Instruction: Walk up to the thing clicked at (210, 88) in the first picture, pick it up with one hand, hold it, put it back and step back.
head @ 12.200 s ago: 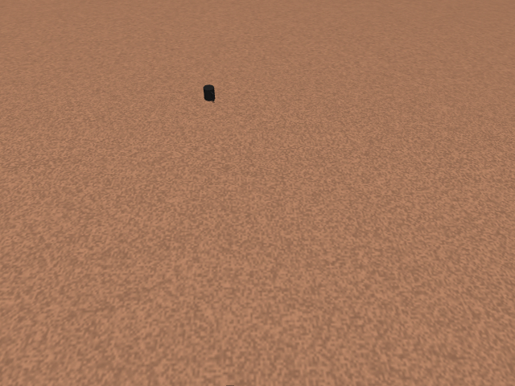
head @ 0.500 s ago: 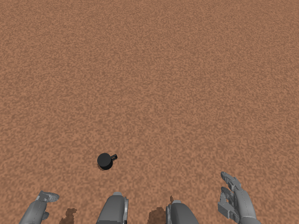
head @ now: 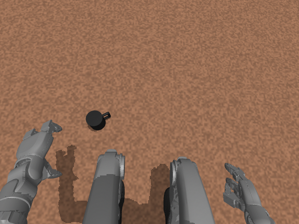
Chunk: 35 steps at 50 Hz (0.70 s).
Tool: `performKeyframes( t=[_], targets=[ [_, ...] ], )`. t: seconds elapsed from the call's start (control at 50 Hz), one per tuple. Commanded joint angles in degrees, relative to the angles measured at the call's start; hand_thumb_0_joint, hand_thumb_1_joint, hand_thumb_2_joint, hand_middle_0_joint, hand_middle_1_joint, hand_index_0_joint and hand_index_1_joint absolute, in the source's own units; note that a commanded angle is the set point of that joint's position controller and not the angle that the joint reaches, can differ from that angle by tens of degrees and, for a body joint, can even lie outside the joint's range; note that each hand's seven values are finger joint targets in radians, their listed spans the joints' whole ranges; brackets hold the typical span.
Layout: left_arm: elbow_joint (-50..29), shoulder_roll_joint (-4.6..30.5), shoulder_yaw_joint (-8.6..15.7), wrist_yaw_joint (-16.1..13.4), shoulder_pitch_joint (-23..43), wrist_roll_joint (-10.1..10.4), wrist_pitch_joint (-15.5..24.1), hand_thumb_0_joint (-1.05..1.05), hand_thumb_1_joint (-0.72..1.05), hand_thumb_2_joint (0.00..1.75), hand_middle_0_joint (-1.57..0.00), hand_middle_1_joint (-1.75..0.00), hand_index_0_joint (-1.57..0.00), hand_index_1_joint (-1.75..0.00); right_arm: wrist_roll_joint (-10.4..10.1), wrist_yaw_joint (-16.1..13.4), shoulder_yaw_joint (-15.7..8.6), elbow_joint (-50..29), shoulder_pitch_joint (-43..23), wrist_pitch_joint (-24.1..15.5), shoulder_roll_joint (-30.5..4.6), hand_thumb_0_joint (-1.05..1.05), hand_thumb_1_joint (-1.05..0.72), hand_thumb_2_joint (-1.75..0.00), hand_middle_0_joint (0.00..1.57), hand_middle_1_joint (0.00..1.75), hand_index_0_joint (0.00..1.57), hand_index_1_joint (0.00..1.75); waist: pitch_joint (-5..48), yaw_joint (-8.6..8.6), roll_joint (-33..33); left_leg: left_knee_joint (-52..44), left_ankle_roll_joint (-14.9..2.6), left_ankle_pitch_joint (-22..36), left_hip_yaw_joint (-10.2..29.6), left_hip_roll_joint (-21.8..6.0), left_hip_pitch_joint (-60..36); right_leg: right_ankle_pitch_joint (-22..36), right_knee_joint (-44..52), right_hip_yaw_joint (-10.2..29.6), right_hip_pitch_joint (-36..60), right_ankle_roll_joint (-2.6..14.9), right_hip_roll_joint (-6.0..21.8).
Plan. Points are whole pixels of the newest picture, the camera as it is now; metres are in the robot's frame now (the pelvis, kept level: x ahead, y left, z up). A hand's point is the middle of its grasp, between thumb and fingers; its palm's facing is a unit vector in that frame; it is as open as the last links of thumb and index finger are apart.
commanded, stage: rise first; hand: left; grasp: from above
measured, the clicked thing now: (99, 119) +0.48 +0.25 -0.45
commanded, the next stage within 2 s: none
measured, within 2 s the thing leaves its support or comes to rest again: neither
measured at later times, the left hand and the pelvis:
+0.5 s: hand (68, 137) +0.35 +0.31 -0.26, palm faces -0.48 -0.13 -0.87, open 14.2 cm; pelvis -0.04 +0.00 -0.11, yaw -3 degrees
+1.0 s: hand (75, 131) +0.38 +0.30 -0.31, palm faces -0.45 -0.05 -0.89, open 14.2 cm; pelvis -0.03 +0.00 -0.15, yaw -5 degrees
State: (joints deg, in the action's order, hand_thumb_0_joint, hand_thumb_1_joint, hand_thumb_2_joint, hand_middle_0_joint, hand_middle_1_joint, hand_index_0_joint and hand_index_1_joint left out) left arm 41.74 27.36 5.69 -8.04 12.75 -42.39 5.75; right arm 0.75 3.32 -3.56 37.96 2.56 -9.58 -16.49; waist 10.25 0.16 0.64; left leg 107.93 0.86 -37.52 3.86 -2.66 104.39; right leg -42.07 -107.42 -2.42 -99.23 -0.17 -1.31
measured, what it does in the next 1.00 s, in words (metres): lowers itself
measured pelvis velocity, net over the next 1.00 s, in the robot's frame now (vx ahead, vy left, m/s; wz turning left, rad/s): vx -0.03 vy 0.00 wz -0.08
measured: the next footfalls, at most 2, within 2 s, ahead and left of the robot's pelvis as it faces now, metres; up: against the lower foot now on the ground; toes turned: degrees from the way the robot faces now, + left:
none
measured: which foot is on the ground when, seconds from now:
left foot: down 0.00-1.00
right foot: down 0.00-1.00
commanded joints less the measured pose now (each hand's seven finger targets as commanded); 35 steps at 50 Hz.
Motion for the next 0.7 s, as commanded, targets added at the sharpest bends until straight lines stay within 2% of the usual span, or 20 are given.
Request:
performKeyframes(
  t=[0.0,0.1,0.12,0.18,0.2,0.22,0.24,0.26,0.3,0.32,0.36,0.42,0.46,0.5,0.52,0.54,0.56,0.58,0.64,0.68],
  targets=[
    [-3.18,16.47,5.8,-3.67,11.54,-4.7,2.69,0.0,-0.54,1.03,-0.05,-1.06,-0.04,-1.07,0.22,0.01,-4.23,-2.87,6.78,-0.61,-9.38,0.0,-0.86,-0.89,0.2,0.3,0.2,0.3,34.08,-0.78,3.31,-5.79,-2.48,14.72,-2.45,1.57,-21.82,16.5,10.01,-0.69,9.97,1.65,-1.77],
    [1.42,19.59,6.15,-5.06,19.89,-9.32,4.4,0.0,-0.55,1.04,-0.04,-1.06,-0.04,-1.07,0.71,-0.13,-4.65,-1.45,8.04,1.48,-9.56,0.0,-0.86,-0.9,0.2,0.3,0.2,0.3,35.16,-0.61,3.23,-2.9,-2.24,8.1,-2.53,1.53,-16.86,10.28,6.95,-1.58,5.6,2.03,-2.24],
    [1.0,19.77,5.33,-5.3,22.68,-10.09,4.85,0.0,-0.55,1.04,-0.04,-1.06,-0.04,-1.07,0.87,-0.18,-4.45,-1.3,8.09,1.74,-9.56,0.0,-0.87,-0.9,0.2,0.3,0.2,0.3,34.41,0.33,4.41,-1.9,-2.32,6.89,-2.67,1.58,-15.42,9.24,6.49,-1.56,4.53,1.96,-2.14],
    [6.25,21.43,5.03,-6.0,25.71,-11.93,5.34,0.0,-0.56,1.05,-0.04,-1.05,-0.04,-1.05,1.37,-0.13,-4.1,1.11,9.72,3.44,-9.49,0.0,-0.87,-0.9,0.2,0.3,0.2,0.3,30.69,1.36,4.46,-1.32,-2.35,1.03,-1.98,1.7,-11.93,3.23,5.01,-2.1,-0.08,2.29,-2.38],
    [6.47,22.77,6.13,-6.4,26.46,-12.4,5.61,0.0,-0.55,1.03,-0.05,-1.06,-0.05,-1.06,1.44,-0.08,-3.96,0.94,9.96,3.9,-9.39,0.0,-0.88,-0.9,0.2,0.3,0.2,0.3,31.27,0.71,4.67,-1.16,-2.34,0.69,-1.5,1.63,-12.32,2.91,4.25,-2.36,-0.44,2.37,-2.34],
    [8.33,22.5,5.18,-6.67,27.46,-13.33,5.81,0.0,-0.55,1.04,-0.05,-1.05,-0.05,-1.05,1.6,-0.07,-3.43,0.71,9.4,4.3,-9.43,0.0,-0.88,-0.9,0.2,0.3,0.2,0.3,30.33,1.52,4.76,-1.37,-2.32,-1.48,-0.67,1.55,-11.79,1.23,3.27,-2.87,-2.58,2.44,-2.33],
    [2.57,24.05,5.07,-7.11,33.12,-13.95,6.92,0.0,-0.57,1.05,-0.05,-1.04,-0.04,-1.04,1.81,-0.02,-3.73,-0.18,8.77,4.58,-9.58,0.0,-0.88,-0.9,0.2,0.3,0.2,0.3,32.61,1.31,7.47,-0.75,-2.12,-0.23,-1.14,1.67,-12.75,2.57,2.62,-2.79,-2.16,2.62,-2.3],
    [9.24,23.87,5.1,-7.38,30.24,-15.09,6.79,0.0,-0.56,1.04,-0.05,-1.03,-0.05,-1.04,1.84,-0.08,-3.51,1.67,10.27,5.04,-10.17,0.0,-0.88,-0.9,0.2,0.3,0.2,0.3,31.36,1.76,7.03,0.13,-2.16,-0.69,-1.01,1.69,-11.74,2.09,1.89,-3.12,-3.56,2.55,-2.34],
    [10.8,21.53,3.31,-7.91,31.01,-15.55,7.39,0.0,-0.56,1.04,-0.05,-1.03,-0.05,-1.03,2.16,0.15,-3.26,1.94,10.41,5.45,-9.61,0.0,-0.89,-0.9,0.2,0.3,0.2,0.3,29.79,2.64,6.09,1.33,-2.18,-0.22,-0.81,1.7,-10.57,2.98,0.87,-3.53,-4.92,2.6,-2.35],
    [13.1,23.04,3.93,-8.39,31.47,-16.39,7.52,0.0,-0.57,1.05,-0.05,-1.02,-0.05,-1.02,2.27,0.19,-2.66,2.32,10.75,5.63,-9.64,0.0,-0.89,-0.9,0.2,0.3,0.2,0.3,29.96,2.87,5.57,2.59,-2.41,0.65,-1.05,1.79,-9.36,3.62,0.58,-3.5,-5.37,2.53,-2.35],
    [13.74,25.24,4.43,-9.25,34.12,-18.27,8.3,0.0,-0.58,1.06,-0.05,-1.0,-0.04,-1.01,2.7,0.28,-2.34,2.91,11.19,6.03,-9.78,0.0,-0.89,-0.9,0.2,0.3,0.2,0.3,30.55,2.72,7.31,3.29,-2.24,1.04,-0.71,1.73,-9.65,4.06,-1.11,-3.84,-6.79,2.75,-2.27],
    [14.96,24.77,3.78,-10.3,36.21,-20.03,8.98,0.0,-0.58,1.05,-0.06,-0.99,-0.05,-1.0,3.29,0.54,-2.52,3.62,11.61,6.39,-10.03,0.0,-0.9,-0.9,0.2,0.3,0.2,0.3,29.84,3.0,8.49,4.7,-2.08,2.49,-0.96,1.71,-9.33,5.69,-2.48,-4.21,-8.4,2.87,-2.35],
    [18.91,25.28,4.04,-11.19,35.63,-21.56,9.12,0.0,-0.58,1.05,-0.06,-0.98,-0.05,-1.0,3.71,0.69,-2.08,3.97,11.71,6.57,-9.93,0.0,-0.9,-0.9,0.2,0.3,0.2,0.3,29.24,3.42,7.25,6.34,-2.37,3.03,-1.56,1.82,-7.36,6.12,-2.57,-4.18,-8.37,2.7,-2.57],
    [18.06,26.83,4.56,-12.01,37.79,-22.85,9.56,0.0,-0.57,1.04,-0.06,-0.99,-0.05,-1.0,4.29,1.04,-2.01,4.39,11.88,6.79,-9.88,0.0,-0.9,-0.9,0.2,0.3,0.2,0.3,30.58,3.04,8.01,7.7,-2.43,4.87,-2.11,1.73,-7.06,7.67,-3.18,-3.98,-7.5,2.6,-2.6],
    [19.24,26.83,4.51,-12.28,38.12,-23.46,9.55,0.0,-0.57,1.04,-0.06,-0.98,-0.05,-0.99,4.48,1.17,-2.0,4.43,12.08,6.83,-10.14,0.0,-0.9,-0.9,0.2,0.3,0.2,0.3,30.03,3.71,8.01,7.85,-2.41,4.92,-1.82,1.71,-6.94,7.8,-3.84,-4.41,-8.31,2.58,-2.55],
    [19.99,27.22,4.87,-12.72,37.71,-24.18,9.57,0.0,-0.57,1.03,-0.06,-0.99,-0.06,-0.99,4.65,1.27,-2.01,4.89,12.41,6.99,-9.97,0.0,-0.9,-0.9,0.2,0.3,0.2,0.3,31.04,2.92,9.06,7.96,-2.23,5.3,-1.88,1.68,-7.65,8.14,-4.42,-4.49,-8.12,2.72,-2.64],
    [17.7,27.29,4.15,-13.06,41.08,-24.48,10.02,0.0,-0.57,1.04,-0.06,-0.98,-0.05,-0.99,4.78,1.44,-1.89,3.51,10.99,6.84,-9.98,0.0,-0.9,-0.9,0.2,0.3,0.2,0.3,31.46,3.3,10.0,8.34,-2.22,5.67,-1.94,1.62,-7.49,8.61,-4.84,-4.61,-8.43,2.74,-2.69],
    [20.51,26.23,3.74,-13.29,39.91,-25.12,9.83,0.0,-0.57,1.03,-0.06,-0.98,-0.06,-0.99,4.95,1.46,-2.06,4.0,11.28,6.86,-10.21,0.0,-0.9,-0.9,0.2,0.3,0.2,0.3,30.7,3.61,8.95,8.29,-2.21,5.16,-1.56,1.49,-7.83,8.34,-5.15,-4.96,-9.5,2.74,-2.74],
    [21.3,26.99,4.4,-14.34,41.13,-26.08,9.97,0.0,-0.56,1.02,-0.06,-0.99,-0.06,-0.99,5.46,1.64,-1.92,4.38,11.42,6.98,-10.29,0.0,-0.9,-0.9,0.2,0.3,0.2,0.3,30.82,3.9,9.66,9.42,-2.24,5.1,-1.55,1.51,-6.97,8.46,-6.13,-5.11,-10.17,2.64,-2.75],
    [21.54,26.82,3.74,-14.77,42.47,-27.28,10.16,0.0,-0.56,1.03,-0.06,-0.99,-0.05,-1.0,5.84,1.82,-2.0,4.78,11.36,7.03,-10.68,0.0,-0.9,-0.9,0.2,0.3,0.2,0.3,31.06,4.22,11.43,9.3,-1.9,4.32,-0.79,1.24,-8.12,8.0,-7.33,-5.68,-12.35,2.8,-2.66]
  ],
)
